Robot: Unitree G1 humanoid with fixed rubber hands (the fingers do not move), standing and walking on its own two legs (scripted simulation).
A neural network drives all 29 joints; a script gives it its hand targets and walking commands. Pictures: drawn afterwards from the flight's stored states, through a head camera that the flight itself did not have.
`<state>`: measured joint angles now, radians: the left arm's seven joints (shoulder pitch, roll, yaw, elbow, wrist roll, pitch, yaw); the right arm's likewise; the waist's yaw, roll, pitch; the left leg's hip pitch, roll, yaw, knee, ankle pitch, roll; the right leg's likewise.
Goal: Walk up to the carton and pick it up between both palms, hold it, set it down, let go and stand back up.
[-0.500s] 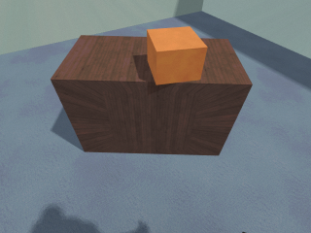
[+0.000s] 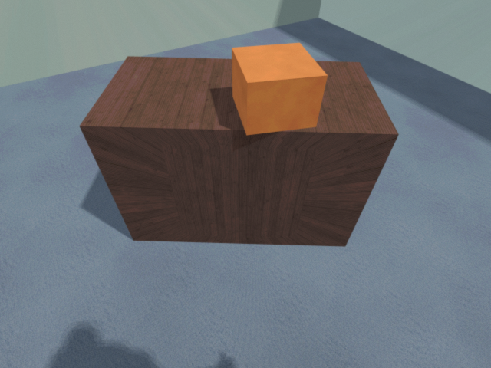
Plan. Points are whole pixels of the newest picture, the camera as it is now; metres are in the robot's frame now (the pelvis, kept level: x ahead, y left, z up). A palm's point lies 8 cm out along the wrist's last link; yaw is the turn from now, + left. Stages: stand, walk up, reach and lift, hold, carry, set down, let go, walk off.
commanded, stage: stand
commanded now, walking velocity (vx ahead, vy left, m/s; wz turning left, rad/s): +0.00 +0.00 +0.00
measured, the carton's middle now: (274, 87) +0.96 -0.08 -0.02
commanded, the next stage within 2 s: none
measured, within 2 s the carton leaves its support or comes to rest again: neither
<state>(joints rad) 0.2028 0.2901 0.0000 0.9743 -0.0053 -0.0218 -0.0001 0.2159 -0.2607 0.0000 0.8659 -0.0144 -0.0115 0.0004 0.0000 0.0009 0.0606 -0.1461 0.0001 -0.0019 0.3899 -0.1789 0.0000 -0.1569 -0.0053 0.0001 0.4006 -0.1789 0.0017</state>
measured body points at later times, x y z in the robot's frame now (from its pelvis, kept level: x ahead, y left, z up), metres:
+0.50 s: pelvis +0.00 +0.00 +0.00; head +0.00 +0.00 +0.45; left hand +0.08 +0.28 -0.13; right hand +0.10 -0.26 -0.13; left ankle +0.03 +0.12 -0.74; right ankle +0.03 -0.12 -0.74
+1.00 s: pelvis +0.01 +0.00 +0.00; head +0.01 +0.00 +0.45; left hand +0.08 +0.28 -0.13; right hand +0.10 -0.26 -0.13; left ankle +0.03 +0.12 -0.74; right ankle +0.03 -0.12 -0.74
